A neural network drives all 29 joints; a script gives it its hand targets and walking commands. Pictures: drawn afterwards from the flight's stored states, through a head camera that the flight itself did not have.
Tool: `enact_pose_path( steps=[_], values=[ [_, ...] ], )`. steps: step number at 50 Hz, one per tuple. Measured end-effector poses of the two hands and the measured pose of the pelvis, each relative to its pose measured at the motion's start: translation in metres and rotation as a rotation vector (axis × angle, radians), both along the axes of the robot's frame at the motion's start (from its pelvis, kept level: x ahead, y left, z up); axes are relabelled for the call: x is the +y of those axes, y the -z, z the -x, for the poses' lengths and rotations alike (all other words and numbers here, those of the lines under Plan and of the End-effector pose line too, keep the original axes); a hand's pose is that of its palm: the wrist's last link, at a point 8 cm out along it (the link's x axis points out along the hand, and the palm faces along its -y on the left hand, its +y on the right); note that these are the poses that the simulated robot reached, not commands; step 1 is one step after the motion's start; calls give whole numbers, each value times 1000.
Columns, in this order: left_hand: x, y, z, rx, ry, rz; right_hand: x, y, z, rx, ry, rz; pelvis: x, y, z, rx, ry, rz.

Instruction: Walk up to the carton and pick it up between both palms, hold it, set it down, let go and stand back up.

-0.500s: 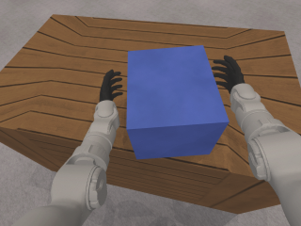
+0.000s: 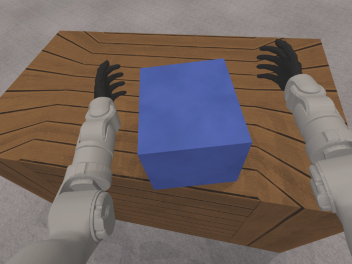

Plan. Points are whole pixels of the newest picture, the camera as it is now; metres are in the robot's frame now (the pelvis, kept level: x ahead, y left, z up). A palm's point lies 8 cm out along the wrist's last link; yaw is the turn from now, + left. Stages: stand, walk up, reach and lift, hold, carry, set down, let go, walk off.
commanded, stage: set down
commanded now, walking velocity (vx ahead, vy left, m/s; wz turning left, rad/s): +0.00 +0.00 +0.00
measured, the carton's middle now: (188, 124) +0.44 +0.05 +0.01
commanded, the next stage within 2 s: none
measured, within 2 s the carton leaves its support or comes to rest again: neither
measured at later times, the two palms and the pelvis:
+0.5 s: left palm (88, 102) +0.37 +0.25 +0.16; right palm (303, 76) +0.46 -0.17 +0.17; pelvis -0.01 +0.01 +0.01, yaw +3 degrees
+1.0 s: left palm (92, 136) +0.32 +0.23 +0.12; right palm (319, 124) +0.39 -0.20 +0.12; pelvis -0.01 +0.03 +0.01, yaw +1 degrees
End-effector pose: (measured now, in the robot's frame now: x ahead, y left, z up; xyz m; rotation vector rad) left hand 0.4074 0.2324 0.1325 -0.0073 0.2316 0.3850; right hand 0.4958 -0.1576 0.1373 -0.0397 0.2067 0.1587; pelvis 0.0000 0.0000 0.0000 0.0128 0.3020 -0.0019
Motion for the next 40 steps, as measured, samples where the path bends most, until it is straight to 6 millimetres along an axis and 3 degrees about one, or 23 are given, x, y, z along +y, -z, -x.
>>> enact_pose_path(
  steps=[12,18,22,30,40],
  values=[
    [10,-44,7,4,-23,24,1,-45,7,23,5,-6,-2,-2,7,-63,-15,2],
    [14,-53,14,11,-14,14,-2,-54,13,39,15,1,0,-3,9,-101,-32,3],
    [15,-41,24,26,-7,12,-7,-44,22,54,22,10,3,-5,9,-134,-41,5],
    [13,1,54,52,-4,32,-21,-4,53,59,27,12,12,-5,9,-161,-47,7],
    [5,1,69,32,19,25,-34,11,79,51,17,17,21,-5,13,-171,-25,9]
  ],
)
